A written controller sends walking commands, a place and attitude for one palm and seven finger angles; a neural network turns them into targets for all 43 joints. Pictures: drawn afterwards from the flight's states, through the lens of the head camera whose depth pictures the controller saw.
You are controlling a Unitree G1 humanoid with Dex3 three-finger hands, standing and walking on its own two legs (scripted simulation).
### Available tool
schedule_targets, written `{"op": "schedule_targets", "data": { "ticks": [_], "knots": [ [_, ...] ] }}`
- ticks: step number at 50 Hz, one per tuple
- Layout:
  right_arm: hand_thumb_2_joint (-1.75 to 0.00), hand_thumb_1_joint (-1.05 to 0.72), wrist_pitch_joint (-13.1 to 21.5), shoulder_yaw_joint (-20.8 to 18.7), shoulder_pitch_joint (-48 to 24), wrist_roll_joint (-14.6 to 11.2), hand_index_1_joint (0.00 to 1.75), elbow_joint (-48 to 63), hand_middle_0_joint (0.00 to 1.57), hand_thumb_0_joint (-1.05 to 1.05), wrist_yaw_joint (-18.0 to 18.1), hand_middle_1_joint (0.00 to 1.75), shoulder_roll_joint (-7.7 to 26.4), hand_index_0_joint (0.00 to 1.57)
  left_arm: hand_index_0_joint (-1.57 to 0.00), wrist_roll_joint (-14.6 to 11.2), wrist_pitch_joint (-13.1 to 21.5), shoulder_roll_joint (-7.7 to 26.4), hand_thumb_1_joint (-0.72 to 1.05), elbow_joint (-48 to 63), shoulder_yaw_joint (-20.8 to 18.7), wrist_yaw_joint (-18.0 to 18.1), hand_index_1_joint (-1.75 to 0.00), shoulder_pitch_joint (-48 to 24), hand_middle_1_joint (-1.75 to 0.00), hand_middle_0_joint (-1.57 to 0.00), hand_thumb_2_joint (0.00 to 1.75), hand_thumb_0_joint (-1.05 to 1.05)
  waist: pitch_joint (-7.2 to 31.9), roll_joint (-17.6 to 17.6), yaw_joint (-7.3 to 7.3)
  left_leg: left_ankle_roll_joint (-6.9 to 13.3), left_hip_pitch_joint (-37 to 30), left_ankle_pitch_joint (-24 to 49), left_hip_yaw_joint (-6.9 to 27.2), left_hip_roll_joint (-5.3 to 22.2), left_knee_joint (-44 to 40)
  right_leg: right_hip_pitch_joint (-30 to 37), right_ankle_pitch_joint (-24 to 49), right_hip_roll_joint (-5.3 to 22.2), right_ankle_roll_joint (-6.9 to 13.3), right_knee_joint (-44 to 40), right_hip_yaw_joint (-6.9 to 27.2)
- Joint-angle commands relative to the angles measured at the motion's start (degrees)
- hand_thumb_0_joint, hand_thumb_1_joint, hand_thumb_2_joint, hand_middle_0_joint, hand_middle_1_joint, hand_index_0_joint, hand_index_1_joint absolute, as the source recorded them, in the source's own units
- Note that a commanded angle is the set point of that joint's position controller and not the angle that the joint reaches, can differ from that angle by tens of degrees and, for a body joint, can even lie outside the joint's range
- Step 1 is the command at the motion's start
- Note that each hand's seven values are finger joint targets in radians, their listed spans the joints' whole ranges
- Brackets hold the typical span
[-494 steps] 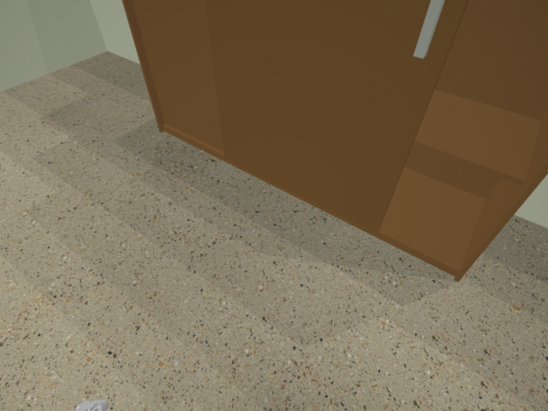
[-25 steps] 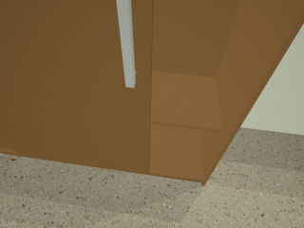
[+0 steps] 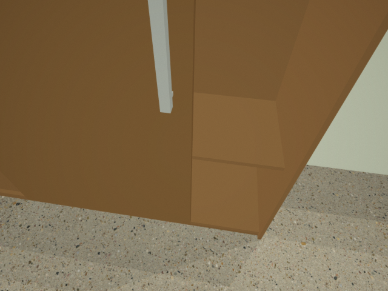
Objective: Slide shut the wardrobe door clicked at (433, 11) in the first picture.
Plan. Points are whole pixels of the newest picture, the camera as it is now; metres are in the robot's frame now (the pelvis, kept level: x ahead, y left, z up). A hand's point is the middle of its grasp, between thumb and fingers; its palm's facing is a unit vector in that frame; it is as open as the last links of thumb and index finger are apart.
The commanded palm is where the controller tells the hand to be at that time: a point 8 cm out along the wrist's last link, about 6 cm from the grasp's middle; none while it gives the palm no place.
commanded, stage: look again from close up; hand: left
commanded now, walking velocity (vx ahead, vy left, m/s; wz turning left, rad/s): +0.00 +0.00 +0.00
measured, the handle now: (164, 51) +0.55 +0.12 +0.23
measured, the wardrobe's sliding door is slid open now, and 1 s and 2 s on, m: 0.36 0.36 0.36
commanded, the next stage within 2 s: shuffle to correct the standing spot in 0.38 s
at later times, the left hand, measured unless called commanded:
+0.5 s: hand out of the picture -0.04 +0.14 -0.18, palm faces +0.07 -0.99 -0.15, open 7.4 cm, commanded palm none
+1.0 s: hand out of the picture +0.07 +0.17 -0.19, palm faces +0.01 -0.98 -0.19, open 7.3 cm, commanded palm none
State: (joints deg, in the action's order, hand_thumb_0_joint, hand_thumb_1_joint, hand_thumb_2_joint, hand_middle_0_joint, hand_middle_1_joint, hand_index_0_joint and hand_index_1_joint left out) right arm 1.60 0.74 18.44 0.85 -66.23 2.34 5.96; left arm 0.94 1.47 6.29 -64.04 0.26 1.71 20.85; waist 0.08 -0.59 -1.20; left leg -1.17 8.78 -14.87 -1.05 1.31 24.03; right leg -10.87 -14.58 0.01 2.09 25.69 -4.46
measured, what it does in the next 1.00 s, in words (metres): shifts its weight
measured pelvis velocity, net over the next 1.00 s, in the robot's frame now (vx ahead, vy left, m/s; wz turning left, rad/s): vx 0.06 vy -0.01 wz -0.04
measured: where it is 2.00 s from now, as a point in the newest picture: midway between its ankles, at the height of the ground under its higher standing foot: outside the picture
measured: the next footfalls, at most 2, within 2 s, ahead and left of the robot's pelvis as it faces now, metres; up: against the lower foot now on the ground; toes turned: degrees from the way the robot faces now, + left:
none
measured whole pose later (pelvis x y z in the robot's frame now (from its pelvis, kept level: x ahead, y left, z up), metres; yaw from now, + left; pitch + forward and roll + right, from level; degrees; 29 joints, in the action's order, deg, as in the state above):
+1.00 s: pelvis +0.06 -0.01 -0.02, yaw -2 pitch +0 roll +1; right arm 2.6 0.5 24.9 1.0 -67.3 2.9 4.0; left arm 1.3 2.2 8.6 -61.7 -2.5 1.2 17.7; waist -2.1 -1.2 0.6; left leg -1.2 6.8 -24.4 -3.0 2.0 32.6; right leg -17.2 -16.9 1.1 2.5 36.4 -4.5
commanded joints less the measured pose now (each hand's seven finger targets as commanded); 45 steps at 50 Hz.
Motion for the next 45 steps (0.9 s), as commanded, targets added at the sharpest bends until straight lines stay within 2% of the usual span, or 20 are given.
{"op": "schedule_targets", "data": {
  "ticks": [1,4,13,15,16,20,24,26,28,32,34,35,37,38,39,40,41,42,43,45],
  "knots": [
    [-0.90,-0.90,0.32,-0.54,4.58,-0.21,0.30,1.08,0.20,0.00,0.22,0.30,4.35,0.20,-0.20,-0.23,0.67,4.82,0.90,0.46,-1.10,0.29,-0.30,5.68,-0.30,-0.20,0.90,0.00,-4.82,-0.15,0.19,2.28,3.82,8.11,3.07,3.80,-3.67,-0.07,8.11,5.79,0.82,-5.62,6.15],
    [-0.90,-0.90,0.28,-0.44,4.44,-0.15,0.30,1.11,0.20,0.00,0.20,0.30,4.33,0.20,-0.20,-0.29,0.63,4.68,0.90,0.50,-1.08,0.25,-0.30,5.65,-0.30,-0.20,0.90,0.00,-5.52,0.92,0.22,2.23,4.08,7.52,3.16,3.65,-3.88,-0.82,6.99,5.73,0.93,-5.91,6.54],
    [-0.90,-0.90,0.10,-0.49,4.67,-0.11,0.30,1.21,0.20,0.00,0.06,0.30,4.14,0.20,-0.20,-0.27,0.61,4.92,0.90,0.63,-1.17,0.17,-0.30,5.69,-0.30,-0.20,0.90,0.00,-5.79,-0.14,0.20,2.13,4.61,5.89,3.04,3.32,-3.86,-1.57,3.84,5.67,0.91,-6.71,6.89],
    [-0.90,-0.90,0.20,-0.50,4.72,-0.08,0.30,1.23,0.20,0.00,0.10,0.30,4.24,0.20,-0.20,-0.34,0.66,4.83,0.90,0.65,-1.17,0.14,-0.30,5.76,-0.30,-0.20,0.90,0.00,-4.69,0.96,0.25,2.15,3.96,6.80,3.01,3.46,-3.66,-1.11,5.23,5.68,1.03,-6.38,6.91],
    [-0.90,-0.90,0.06,-0.53,4.92,-0.16,0.30,1.24,0.20,0.00,0.11,0.30,4.11,0.20,-0.20,-0.29,0.62,4.92,0.90,0.65,-1.19,0.19,-0.30,5.61,-0.30,-0.20,0.90,0.00,-5.31,0.03,0.24,2.12,4.56,5.75,3.07,3.49,-3.69,-1.15,4.01,5.55,0.98,-6.69,6.80],
    [-0.90,-0.90,0.24,-0.55,4.93,-0.12,0.30,1.19,0.20,0.00,0.13,0.30,4.23,0.20,-0.20,-0.33,0.74,4.73,0.90,0.71,-1.19,0.18,-0.30,5.88,-0.30,-0.20,0.90,0.00,-4.28,0.27,0.32,2.09,3.82,7.40,3.04,3.57,-3.50,-0.84,6.25,5.61,1.10,-6.21,6.87],
    [-0.90,-0.90,0.20,-0.49,4.69,-0.11,0.30,1.20,0.20,0.00,0.17,0.30,4.21,0.20,-0.20,-0.30,0.69,4.63,0.90,0.60,-1.18,0.16,-0.30,6.04,-0.30,-0.20,0.90,0.00,-5.07,0.57,0.21,2.03,4.00,7.48,2.89,3.60,-3.43,-1.21,6.46,5.51,1.04,-6.20,6.82],
    [-0.90,-0.90,-0.15,-0.81,5.57,0.08,0.30,0.73,0.20,0.00,0.11,0.30,4.24,0.20,-0.20,-0.06,0.46,4.97,0.90,0.31,-1.56,0.04,-0.30,6.34,-0.30,-0.20,0.90,0.00,-5.08,-0.35,0.14,2.17,4.48,0.06,1.78,3.20,-2.33,-1.53,-2.23,5.33,1.61,-6.54,7.68],
    [-0.90,-0.90,-0.44,-1.11,5.65,0.38,0.30,1.04,0.20,0.00,-0.28,0.30,4.42,0.20,-0.20,0.08,0.02,5.58,0.90,0.74,-2.28,-0.33,-0.30,6.51,-0.30,-0.20,0.90,0.00,-6.87,-2.01,-0.14,2.48,7.40,-6.89,0.65,2.19,-0.46,-3.20,-12.50,5.65,2.65,-7.39,10.34],
    [-0.90,-0.90,-0.56,-1.55,4.82,0.67,0.30,2.68,0.20,0.00,-0.72,0.30,3.48,0.20,-0.20,0.21,-0.56,6.51,0.90,1.36,-3.64,-0.63,-0.30,8.21,-0.30,-0.20,0.90,0.00,-10.97,-5.43,-0.80,2.69,13.49,-10.32,-2.92,0.43,7.61,-5.52,-24.40,8.55,5.71,-11.24,17.41],
    [-0.90,-0.90,-0.01,-1.63,5.01,0.69,0.30,3.46,0.20,0.00,-0.78,0.30,2.94,0.20,-0.20,0.18,-0.25,6.86,0.90,1.91,-4.16,-0.62,-0.30,8.36,-0.30,-0.20,0.90,0.00,-9.27,-6.36,-0.25,2.79,12.38,-8.21,-3.65,0.81,11.04,-6.43,-23.78,10.89,7.95,-12.35,21.08],
    [-0.90,-0.90,0.41,-1.65,5.71,0.71,0.30,3.55,0.20,0.00,-0.79,0.30,2.77,0.20,-0.20,0.24,-0.03,6.71,0.90,2.18,-4.38,-0.64,-0.30,7.70,-0.30,-0.20,0.90,0.00,-8.31,-5.37,0.38,2.84,10.53,-7.56,-3.53,1.19,9.60,-7.18,-21.07,10.87,8.44,-11.00,20.65],
    [-0.90,-0.90,1.04,-1.49,8.70,0.56,0.30,2.57,0.20,0.00,-0.74,0.30,2.57,0.20,-0.20,0.27,0.07,5.90,0.90,2.89,-4.24,-0.93,-0.30,6.18,-0.30,-0.20,0.90,0.00,-8.64,0.13,1.73,3.36,6.11,-7.29,-2.16,1.63,3.19,-9.83,-15.95,7.53,7.45,-4.57,15.53],
    [-0.90,-0.90,1.58,-1.61,11.19,0.61,0.30,1.46,0.20,0.00,-0.51,0.30,3.60,0.20,-0.20,0.30,0.24,4.66,0.90,3.13,-3.97,-1.23,-0.30,5.37,-0.30,-0.20,0.90,0.00,-8.64,6.00,2.39,4.56,1.98,-4.96,2.18,4.37,-1.14,-12.47,-10.85,3.73,5.86,2.48,10.65],
    [-0.90,-0.90,2.01,-2.10,14.56,0.64,0.30,0.08,0.20,0.00,-0.13,0.30,6.07,0.20,-0.20,0.43,0.58,3.08,0.90,3.96,-3.65,-1.52,-0.30,4.25,-0.30,-0.20,0.90,0.00,-7.77,14.31,3.24,7.96,-3.20,-2.15,11.08,10.99,-5.10,-17.83,-7.14,-0.11,3.74,13.15,3.59],
    [-0.90,-0.90,2.04,-2.50,16.83,0.64,0.30,-0.78,0.20,0.00,0.40,0.30,7.59,0.20,-0.20,0.73,1.11,2.35,0.90,5.00,-3.22,-1.51,-0.30,1.32,-0.30,-0.20,0.90,0.00,-9.00,17.34,4.24,12.36,-7.17,6.10,17.27,16.66,-7.98,-24.24,-11.30,-1.32,2.46,21.20,-0.64],
    [-0.90,-0.90,2.07,-2.18,16.75,0.62,0.30,-0.80,0.20,0.00,0.56,0.30,6.55,0.20,-0.20,0.76,1.32,2.86,0.90,5.95,-3.15,-1.45,-0.30,-1.60,-0.30,-0.20,0.90,0.00,-10.97,13.74,4.44,15.36,-7.43,15.21,18.58,18.80,-8.03,-27.59,-15.43,0.66,2.47,26.90,1.34],
    [-0.90,-0.90,2.23,-1.84,15.73,0.88,0.30,-0.37,0.20,0.00,0.62,0.30,6.39,0.20,-0.20,0.58,1.37,2.25,0.90,6.42,-3.17,-1.55,-0.30,-3.05,-0.30,-0.20,0.90,0.00,-11.39,8.96,4.06,16.00,-6.54,23.14,17.26,19.22,-7.46,-27.63,-16.16,2.34,2.26,28.29,2.42],
    [-0.90,-0.90,2.33,-1.67,13.88,1.14,0.30,0.19,0.20,0.00,0.75,0.30,6.66,0.20,-0.20,0.38,1.27,1.50,0.90,6.43,-3.05,-1.62,-0.30,-3.16,-0.30,-0.20,0.90,0.00,-10.73,6.54,3.08,15.21,-5.24,29.69,14.26,18.49,-6.31,-24.80,-15.55,3.19,1.80,26.02,2.57],
    [-0.90,-0.90,2.12,-1.32,10.01,1.04,0.30,0.83,0.20,0.00,1.21,0.30,7.09,0.20,-0.20,0.04,1.01,0.41,0.90,5.14,-2.89,-1.55,-0.30,-0.31,-0.30,-0.20,0.90,0.00,-6.98,6.79,0.78,11.07,-2.77,39.63,5.83,13.71,-1.57,-13.14,-9.64,2.60,1.04,13.28,0.85]
  ]
}}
